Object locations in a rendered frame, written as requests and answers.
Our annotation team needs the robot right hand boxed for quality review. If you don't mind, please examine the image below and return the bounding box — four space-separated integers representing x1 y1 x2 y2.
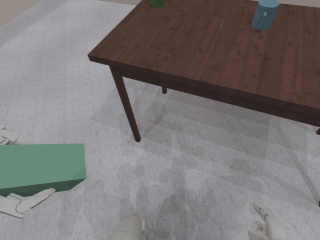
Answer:
248 202 289 240

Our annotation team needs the sponge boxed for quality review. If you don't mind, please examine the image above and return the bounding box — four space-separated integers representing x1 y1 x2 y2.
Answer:
0 143 87 197

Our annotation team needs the table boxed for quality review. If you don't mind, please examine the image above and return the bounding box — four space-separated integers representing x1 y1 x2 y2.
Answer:
88 0 320 207

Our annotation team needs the left robot thigh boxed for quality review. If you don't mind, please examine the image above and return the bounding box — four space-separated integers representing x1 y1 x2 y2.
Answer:
109 215 146 240

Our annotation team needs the robot left hand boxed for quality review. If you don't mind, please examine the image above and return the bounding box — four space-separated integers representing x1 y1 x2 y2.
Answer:
0 125 56 219

